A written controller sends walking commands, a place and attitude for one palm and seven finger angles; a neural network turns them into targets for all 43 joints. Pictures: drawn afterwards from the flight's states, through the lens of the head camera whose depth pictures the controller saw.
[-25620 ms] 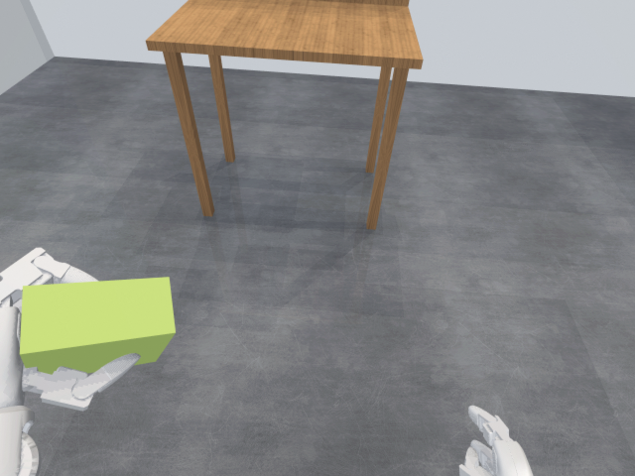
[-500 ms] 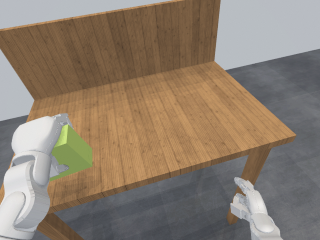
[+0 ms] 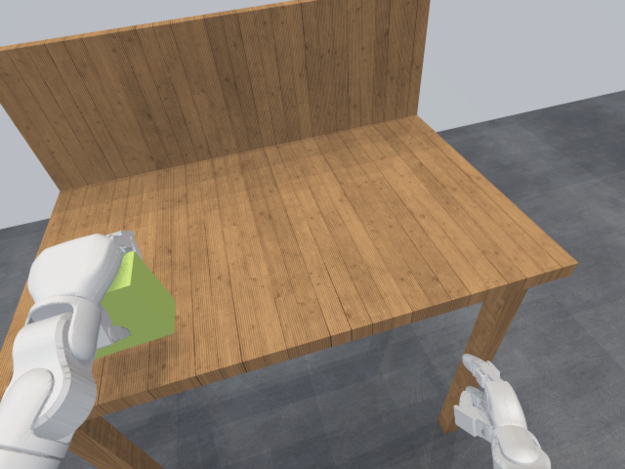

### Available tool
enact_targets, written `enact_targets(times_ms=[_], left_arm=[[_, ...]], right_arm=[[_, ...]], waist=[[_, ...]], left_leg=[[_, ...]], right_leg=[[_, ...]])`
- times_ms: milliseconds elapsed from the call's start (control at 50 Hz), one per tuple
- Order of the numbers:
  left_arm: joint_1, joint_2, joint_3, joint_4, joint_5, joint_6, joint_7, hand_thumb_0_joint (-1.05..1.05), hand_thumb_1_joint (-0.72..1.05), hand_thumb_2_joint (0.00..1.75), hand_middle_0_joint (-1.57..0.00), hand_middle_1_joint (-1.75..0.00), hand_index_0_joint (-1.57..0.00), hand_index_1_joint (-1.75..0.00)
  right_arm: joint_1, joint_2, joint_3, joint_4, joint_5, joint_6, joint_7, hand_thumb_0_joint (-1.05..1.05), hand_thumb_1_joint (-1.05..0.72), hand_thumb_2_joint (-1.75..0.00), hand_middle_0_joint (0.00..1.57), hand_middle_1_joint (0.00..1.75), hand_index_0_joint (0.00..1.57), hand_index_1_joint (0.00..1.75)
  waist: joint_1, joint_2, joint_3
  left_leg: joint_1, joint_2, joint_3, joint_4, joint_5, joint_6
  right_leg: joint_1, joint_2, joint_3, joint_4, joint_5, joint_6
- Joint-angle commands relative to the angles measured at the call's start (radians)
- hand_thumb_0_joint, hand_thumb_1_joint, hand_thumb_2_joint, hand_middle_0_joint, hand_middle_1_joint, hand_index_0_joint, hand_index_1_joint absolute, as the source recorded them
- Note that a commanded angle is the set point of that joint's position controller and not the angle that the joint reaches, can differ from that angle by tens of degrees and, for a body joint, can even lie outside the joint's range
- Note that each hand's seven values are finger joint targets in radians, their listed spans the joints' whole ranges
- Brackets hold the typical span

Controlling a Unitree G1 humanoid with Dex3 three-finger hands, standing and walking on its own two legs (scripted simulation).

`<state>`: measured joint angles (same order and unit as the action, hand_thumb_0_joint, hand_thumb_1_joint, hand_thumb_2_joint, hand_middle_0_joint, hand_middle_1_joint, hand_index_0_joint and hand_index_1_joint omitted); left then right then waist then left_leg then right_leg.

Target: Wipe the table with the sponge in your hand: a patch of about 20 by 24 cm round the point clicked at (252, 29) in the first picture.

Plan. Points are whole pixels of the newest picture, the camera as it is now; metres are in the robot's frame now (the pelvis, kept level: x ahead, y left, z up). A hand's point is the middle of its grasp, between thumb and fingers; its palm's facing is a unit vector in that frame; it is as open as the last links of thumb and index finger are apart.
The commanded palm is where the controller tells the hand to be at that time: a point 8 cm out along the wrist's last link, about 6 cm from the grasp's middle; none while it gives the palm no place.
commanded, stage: move the sponge above the wiping area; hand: left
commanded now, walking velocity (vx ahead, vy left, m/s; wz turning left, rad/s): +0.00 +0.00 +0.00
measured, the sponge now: (119, 314) +0.24 +0.30 +0.09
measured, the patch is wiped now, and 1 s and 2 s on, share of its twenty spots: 0.00 0.00 0.00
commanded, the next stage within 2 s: lower the sponge onto the table in 1.20 s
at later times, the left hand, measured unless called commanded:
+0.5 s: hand (121, 296) +0.25 +0.29 +0.12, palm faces +0.06 -0.09 -0.99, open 9.7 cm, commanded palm +0.21 +0.28 +0.20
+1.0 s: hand (119, 297) +0.24 +0.28 +0.14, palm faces +0.11 -0.07 -0.99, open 9.7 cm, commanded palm +0.20 +0.27 +0.21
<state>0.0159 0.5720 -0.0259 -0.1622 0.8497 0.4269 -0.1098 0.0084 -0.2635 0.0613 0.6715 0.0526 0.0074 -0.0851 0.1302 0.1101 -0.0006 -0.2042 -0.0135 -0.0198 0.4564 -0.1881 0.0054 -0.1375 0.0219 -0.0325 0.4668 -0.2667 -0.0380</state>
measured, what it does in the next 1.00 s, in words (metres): stands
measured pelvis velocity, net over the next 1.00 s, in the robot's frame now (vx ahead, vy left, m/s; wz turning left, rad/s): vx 0.00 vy -0.01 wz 0.00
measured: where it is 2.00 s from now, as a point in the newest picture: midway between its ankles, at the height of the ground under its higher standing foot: outside the picture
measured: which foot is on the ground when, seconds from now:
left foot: down 0.00-1.00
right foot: down 0.00-1.00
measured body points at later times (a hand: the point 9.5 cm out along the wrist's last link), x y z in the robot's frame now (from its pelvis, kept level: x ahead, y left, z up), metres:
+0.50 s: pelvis +0.01 +0.00 +0.00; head -0.01 -0.04 +0.45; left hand +0.24 +0.29 +0.18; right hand +0.27 -0.19 -0.07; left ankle +0.04 +0.12 -0.74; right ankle +0.00 -0.10 -0.74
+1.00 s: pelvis +0.00 -0.01 +0.00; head -0.02 -0.06 +0.45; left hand +0.23 +0.27 +0.19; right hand +0.27 -0.19 -0.07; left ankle +0.04 +0.12 -0.74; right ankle +0.00 -0.10 -0.74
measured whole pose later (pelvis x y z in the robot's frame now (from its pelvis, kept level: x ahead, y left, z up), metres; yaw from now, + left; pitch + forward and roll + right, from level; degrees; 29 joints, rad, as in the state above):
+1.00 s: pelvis +0.00 -0.01 +0.00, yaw +0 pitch -4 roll +0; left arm 0.06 0.54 -0.07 -0.24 0.87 0.44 -0.08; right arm -0.01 -0.25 0.06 0.66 0.05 0.02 -0.06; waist 0.15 0.12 -0.01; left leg -0.19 -0.01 -0.02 0.44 -0.19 0.00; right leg -0.12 0.03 -0.03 0.46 -0.27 -0.05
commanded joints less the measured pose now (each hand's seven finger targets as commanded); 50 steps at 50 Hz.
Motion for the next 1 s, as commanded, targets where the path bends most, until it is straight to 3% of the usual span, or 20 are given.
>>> enact_targets(times_ms=[0,60,80,160,180,220,360,380,460,480,560,580,640,760,780,840,860,880,960,980], left_arm=[[-0.304,0.245,0.147,-0.220,0.046,-0.044,0.060,0.00,0.10,1.30,-1.20,-1.60,-1.20,-1.60],[-0.276,0.273,0.188,-0.245,0.048,-0.036,0.079,0.00,0.10,1.30,-1.20,-1.60,-1.20,-1.60],[-0.263,0.228,0.153,-0.228,0.043,-0.029,0.082,0.00,0.10,1.30,-1.20,-1.60,-1.20,-1.60],[-0.241,0.273,0.202,-0.177,0.046,0.014,0.093,0.00,0.10,1.30,-1.20,-1.60,-1.20,-1.60],[-0.271,0.213,0.139,-0.174,0.044,0.021,0.086,0.00,0.10,1.30,-1.20,-1.60,-1.20,-1.60],[-0.246,0.223,0.140,-0.151,0.044,0.028,0.077,0.00,0.10,1.30,-1.20,-1.60,-1.20,-1.60],[-0.243,0.247,0.153,-0.221,0.057,-0.011,0.059,0.00,0.10,1.30,-1.20,-1.60,-1.20,-1.60],[-0.263,0.199,0.113,-0.243,0.051,-0.023,0.061,0.00,0.10,1.30,-1.20,-1.60,-1.20,-1.60],[-0.243,0.273,0.193,-0.266,0.060,-0.032,0.093,0.00,0.10,1.30,-1.20,-1.60,-1.20,-1.60],[-0.254,0.211,0.141,-0.237,0.054,-0.023,0.096,0.00,0.10,1.30,-1.20,-1.60,-1.20,-1.60],[-0.232,0.260,0.187,-0.255,0.055,0.006,0.106,0.00,0.10,1.30,-1.20,-1.60,-1.20,-1.60],[-0.216,0.226,0.160,-0.246,0.048,0.015,0.102,0.00,0.10,1.30,-1.20,-1.60,-1.20,-1.60],[-0.178,0.187,0.113,-0.280,0.040,0.026,0.078,0.00,0.10,1.30,-1.20,-1.60,-1.20,-1.60],[-0.183,0.245,0.154,-0.306,0.050,0.030,0.056,0.00,0.10,1.30,-1.20,-1.60,-1.20,-1.60],[-0.208,0.194,0.105,-0.302,0.051,0.023,0.054,0.00,0.10,1.30,-1.20,-1.60,-1.20,-1.60],[-0.218,0.206,0.113,-0.303,0.057,-0.001,0.065,0.00,0.10,1.30,-1.20,-1.60,-1.20,-1.60],[-0.239,0.266,0.170,-0.301,0.065,0.003,0.075,0.00,0.10,1.30,-1.20,-1.60,-1.20,-1.60],[-0.257,0.200,0.111,-0.286,0.058,0.004,0.075,0.00,0.10,1.30,-1.20,-1.60,-1.20,-1.60],[-0.242,0.272,0.183,-0.266,0.059,0.018,0.088,0.00,0.10,1.30,-1.20,-1.60,-1.20,-1.60],[-0.269,0.208,0.120,-0.252,0.050,0.024,0.082,0.00,0.10,1.30,-1.20,-1.60,-1.20,-1.60]], right_arm=[[-0.217,-0.069,-0.028,-0.183,-0.008,-0.073,-0.004,0.00,-0.90,-0.90,0.20,0.30,0.20,0.30],[-0.259,-0.069,-0.027,-0.194,-0.009,-0.073,0.003,0.00,-0.90,-0.90,0.20,0.30,0.20,0.30],[-0.231,-0.072,-0.031,-0.191,-0.016,-0.068,0.003,0.00,-0.90,-0.90,0.20,0.30,0.20,0.30],[-0.262,-0.079,-0.029,-0.184,-0.004,-0.051,0.009,0.00,-0.90,-0.90,0.20,0.30,0.20,0.30],[-0.244,-0.080,-0.028,-0.188,-0.008,-0.047,0.009,0.00,-0.90,-0.90,0.20,0.30,0.20,0.30],[-0.230,-0.085,-0.033,-0.184,-0.007,-0.043,0.009,0.00,-0.90,-0.90,0.20,0.30,0.20,0.30],[-0.248,-0.072,-0.024,-0.197,-0.004,-0.052,0.007,0.00,-0.90,-0.90,0.20,0.30,0.20,0.30],[-0.226,-0.069,-0.027,-0.205,-0.011,-0.054,0.007,0.00,-0.90,-0.90,0.20,0.30,0.20,0.30],[-0.241,-0.070,-0.029,-0.196,-0.010,-0.060,0.011,0.00,-0.90,-0.90,0.20,0.30,0.20,0.30],[-0.218,-0.068,-0.029,-0.196,-0.015,-0.056,0.010,0.00,-0.90,-0.90,0.20,0.30,0.20,0.30],[-0.270,-0.071,-0.027,-0.200,-0.006,-0.052,0.017,0.00,-0.90,-0.90,0.20,0.30,0.20,0.30],[-0.242,-0.073,-0.031,-0.196,-0.010,-0.047,0.020,0.00,-0.90,-0.90,0.20,0.30,0.20,0.30],[-0.242,-0.068,-0.033,-0.202,-0.005,-0.042,0.028,0.00,-0.90,-0.90,0.20,0.30,0.20,0.30],[-0.276,-0.070,-0.023,-0.211,-0.001,-0.044,0.022,0.00,-0.90,-0.90,0.20,0.30,0.20,0.30],[-0.251,-0.067,-0.023,-0.213,-0.007,-0.044,0.018,0.00,-0.90,-0.90,0.20,0.30,0.20,0.30],[-0.234,-0.065,-0.030,-0.203,-0.008,-0.048,0.018,0.00,-0.90,-0.90,0.20,0.30,0.20,0.30],[-0.265,-0.068,-0.025,-0.199,-0.004,-0.053,0.014,0.00,-0.90,-0.90,0.20,0.30,0.20,0.30],[-0.249,-0.064,-0.024,-0.205,-0.010,-0.053,0.012,0.00,-0.90,-0.90,0.20,0.30,0.20,0.30],[-0.277,-0.071,-0.024,-0.193,-0.004,-0.054,0.015,0.00,-0.90,-0.90,0.20,0.30,0.20,0.30],[-0.265,-0.066,-0.023,-0.197,-0.007,-0.051,0.015,0.00,-0.90,-0.90,0.20,0.30,0.20,0.30]], waist=[[-0.004,-0.016,-0.206],[0.022,0.004,-0.207],[0.015,-0.006,-0.225],[0.019,-0.040,-0.169],[0.006,-0.035,-0.196],[0.005,-0.059,-0.195],[0.002,-0.028,-0.192],[-0.002,-0.022,-0.228],[0.015,-0.004,-0.209],[0.007,-0.022,-0.211],[0.027,0.000,-0.208],[0.021,-0.004,-0.232],[0.008,-0.017,-0.205],[0.013,-0.030,-0.181],[0.005,-0.043,-0.198],[0.002,-0.043,-0.186],[0.012,-0.026,-0.175],[0.009,-0.035,-0.187],[0.022,-0.026,-0.179],[0.011,-0.029,-0.180]], left_leg=[[0.121,-0.016,-0.039,-0.045,0.154,0.022],[0.120,-0.016,-0.049,-0.052,0.160,0.019],[0.113,-0.014,-0.031,-0.046,0.183,0.021],[0.089,-0.016,-0.036,-0.056,0.148,0.016],[0.085,-0.014,-0.023,-0.054,0.151,0.018],[0.089,-0.016,-0.025,-0.051,0.151,0.021],[0.114,-0.017,-0.041,-0.045,0.157,0.027],[0.119,-0.016,-0.029,-0.038,0.179,0.029],[0.131,-0.017,-0.046,-0.043,0.196,0.025],[0.116,-0.016,-0.031,-0.042,0.200,0.025],[0.119,-0.021,-0.039,-0.048,0.197,0.018],[0.113,-0.018,-0.028,-0.045,0.218,0.021],[0.116,-0.015,-0.031,-0.045,0.217,0.023],[0.109,-0.017,-0.039,-0.047,0.158,0.026],[0.107,-0.017,-0.029,-0.044,0.168,0.029],[0.122,-0.017,-0.033,-0.047,0.167,0.027],[0.123,-0.017,-0.043,-0.053,0.138,0.025],[0.115,-0.020,-0.030,-0.047,0.150,0.026],[0.114,-0.024,-0.037,-0.054,0.143,0.021],[0.102,-0.023,-0.022,-0.052,0.141,0.022]], right_leg=[[-0.017,-0.015,0.072,-0.094,0.135,-0.034],[0.003,-0.006,0.106,-0.088,0.142,-0.051],[0.018,-0.016,0.061,-0.080,0.177,-0.043],[-0.007,-0.005,0.104,-0.095,0.139,-0.044],[0.005,-0.015,0.060,-0.087,0.155,-0.036],[-0.005,-0.013,0.060,-0.091,0.156,-0.028],[-0.016,0.001,0.088,-0.090,0.148,-0.039],[0.006,-0.011,0.050,-0.079,0.182,-0.035],[0.000,0.005,0.097,-0.086,0.179,-0.048],[0.008,-0.007,0.053,-0.083,0.192,-0.040],[0.019,-0.002,0.107,-0.085,0.190,-0.050],[0.034,-0.008,0.058,-0.076,0.216,-0.041],[0.010,-0.010,0.057,-0.080,0.218,-0.029],[-0.010,0.001,0.099,-0.089,0.149,-0.039],[-0.004,-0.007,0.055,-0.084,0.159,-0.032],[-0.019,-0.006,0.070,-0.096,0.149,-0.029],[-0.026,0.007,0.112,-0.104,0.105,-0.044],[-0.012,-0.005,0.071,-0.098,0.128,-0.039],[-0.010,0.003,0.124,-0.107,0.115,-0.045],[-0.004,-0.009,0.079,-0.104,0.124,-0.036]])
